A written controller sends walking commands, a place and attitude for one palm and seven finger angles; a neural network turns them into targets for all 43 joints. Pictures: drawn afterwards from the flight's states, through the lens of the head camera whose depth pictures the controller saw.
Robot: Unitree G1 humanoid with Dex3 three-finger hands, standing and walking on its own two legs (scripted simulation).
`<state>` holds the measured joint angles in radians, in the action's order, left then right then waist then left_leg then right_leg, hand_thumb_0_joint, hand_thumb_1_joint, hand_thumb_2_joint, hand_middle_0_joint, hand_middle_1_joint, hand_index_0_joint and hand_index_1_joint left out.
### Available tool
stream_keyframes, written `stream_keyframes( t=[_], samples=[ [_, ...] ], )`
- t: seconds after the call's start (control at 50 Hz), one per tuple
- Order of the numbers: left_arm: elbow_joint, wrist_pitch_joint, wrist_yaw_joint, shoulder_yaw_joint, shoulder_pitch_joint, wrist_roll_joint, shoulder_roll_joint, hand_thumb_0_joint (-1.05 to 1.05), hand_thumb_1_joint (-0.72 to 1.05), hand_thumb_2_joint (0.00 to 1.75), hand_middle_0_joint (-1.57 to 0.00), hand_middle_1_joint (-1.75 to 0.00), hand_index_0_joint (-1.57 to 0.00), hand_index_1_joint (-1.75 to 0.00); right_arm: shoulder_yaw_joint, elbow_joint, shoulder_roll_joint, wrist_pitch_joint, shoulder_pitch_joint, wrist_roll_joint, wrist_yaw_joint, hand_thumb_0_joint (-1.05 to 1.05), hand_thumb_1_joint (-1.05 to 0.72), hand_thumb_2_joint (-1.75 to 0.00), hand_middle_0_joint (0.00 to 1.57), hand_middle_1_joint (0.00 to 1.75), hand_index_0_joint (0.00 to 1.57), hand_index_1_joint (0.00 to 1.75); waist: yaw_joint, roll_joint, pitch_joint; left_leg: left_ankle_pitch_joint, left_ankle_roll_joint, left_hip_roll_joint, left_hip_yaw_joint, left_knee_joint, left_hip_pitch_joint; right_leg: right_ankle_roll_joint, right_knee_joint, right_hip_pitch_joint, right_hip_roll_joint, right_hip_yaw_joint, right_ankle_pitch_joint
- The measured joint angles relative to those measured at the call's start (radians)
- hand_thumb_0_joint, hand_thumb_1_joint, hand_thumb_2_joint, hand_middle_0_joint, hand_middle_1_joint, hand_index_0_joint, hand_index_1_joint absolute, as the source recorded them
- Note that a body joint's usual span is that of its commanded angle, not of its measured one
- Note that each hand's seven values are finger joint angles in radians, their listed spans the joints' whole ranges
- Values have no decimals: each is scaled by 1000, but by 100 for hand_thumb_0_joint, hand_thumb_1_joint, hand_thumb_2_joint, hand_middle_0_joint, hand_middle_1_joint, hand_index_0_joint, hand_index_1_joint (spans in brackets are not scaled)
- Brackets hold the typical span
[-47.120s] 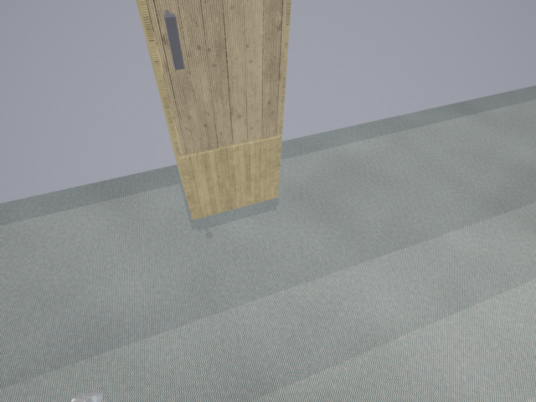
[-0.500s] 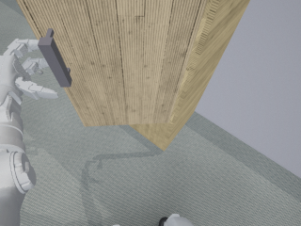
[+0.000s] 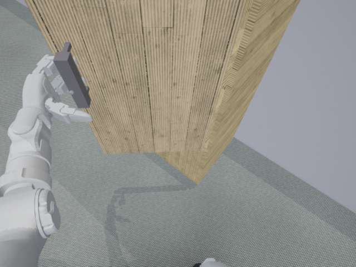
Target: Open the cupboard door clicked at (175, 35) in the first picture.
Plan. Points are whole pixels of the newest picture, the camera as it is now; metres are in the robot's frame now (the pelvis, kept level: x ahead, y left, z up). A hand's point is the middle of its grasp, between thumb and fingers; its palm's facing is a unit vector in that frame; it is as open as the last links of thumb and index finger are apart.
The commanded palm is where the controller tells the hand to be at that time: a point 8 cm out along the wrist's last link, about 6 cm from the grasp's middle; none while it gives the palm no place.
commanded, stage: slide the fingers in behind the handle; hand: left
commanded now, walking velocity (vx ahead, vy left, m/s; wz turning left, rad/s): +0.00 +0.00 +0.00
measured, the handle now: (76, 76) +0.52 +0.23 +0.11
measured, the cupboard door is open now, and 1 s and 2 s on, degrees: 42 43 56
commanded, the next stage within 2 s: close the thumb around the handle in 0.62 s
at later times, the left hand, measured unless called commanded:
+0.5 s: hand (79, 94) +0.46 +0.20 +0.12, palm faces +0.04 -1.00 -0.01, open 14.1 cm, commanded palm +0.43 +0.25 +0.11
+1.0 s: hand (81, 92) +0.46 +0.20 +0.11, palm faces +0.04 -1.00 -0.01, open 11.8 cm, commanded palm +0.44 +0.25 +0.11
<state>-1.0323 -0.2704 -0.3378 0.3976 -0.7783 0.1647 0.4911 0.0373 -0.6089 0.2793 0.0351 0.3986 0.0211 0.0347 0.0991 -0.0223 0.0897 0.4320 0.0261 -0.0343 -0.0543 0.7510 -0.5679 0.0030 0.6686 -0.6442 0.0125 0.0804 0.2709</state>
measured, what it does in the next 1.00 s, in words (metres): stands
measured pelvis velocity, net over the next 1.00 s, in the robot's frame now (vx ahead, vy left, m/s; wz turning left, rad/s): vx -0.01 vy -0.01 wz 0.00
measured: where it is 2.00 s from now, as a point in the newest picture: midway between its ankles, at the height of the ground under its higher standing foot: outside the picture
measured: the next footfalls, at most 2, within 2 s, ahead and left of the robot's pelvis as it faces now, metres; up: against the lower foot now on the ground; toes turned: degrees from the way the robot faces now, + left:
none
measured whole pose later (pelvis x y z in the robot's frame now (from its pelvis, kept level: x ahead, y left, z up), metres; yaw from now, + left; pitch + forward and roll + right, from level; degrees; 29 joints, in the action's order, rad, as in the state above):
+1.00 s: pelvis -0.01 -0.01 +0.00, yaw +0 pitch +14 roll -1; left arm -1.12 -0.31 -0.29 0.39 -0.85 0.13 0.49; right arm 0.04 -0.63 0.28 0.00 0.39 0.02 0.04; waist 0.11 -0.02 0.07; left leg 0.41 0.02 -0.03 -0.06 0.76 -0.58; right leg 0.01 0.69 -0.67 0.01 0.08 0.26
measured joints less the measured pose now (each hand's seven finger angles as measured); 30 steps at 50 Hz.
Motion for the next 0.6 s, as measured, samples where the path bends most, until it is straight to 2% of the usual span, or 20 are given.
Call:
stream_keyframes(
  t=[0.28,0.6],
  samples=[
    [-12,-21,64,-2,-4,-24,-34,-2,-50,30,-30,-120,-30,-120,0,-4,-7,-14,-9,-2,-5,1,-90,-90,20,30,20,30,3,0,-5,-10,-5,-2,-9,-9,17,7,6,6,-3,-9,-5],
    [-38,-35,48,-1,-16,-16,-15,-2,-50,30,-28,-120,-28,-119,-3,-15,11,-28,-6,3,9,1,-90,-90,20,30,20,30,4,2,-18,-21,-8,-1,-8,-11,14,11,7,2,-2,-9,-13]
  ],
)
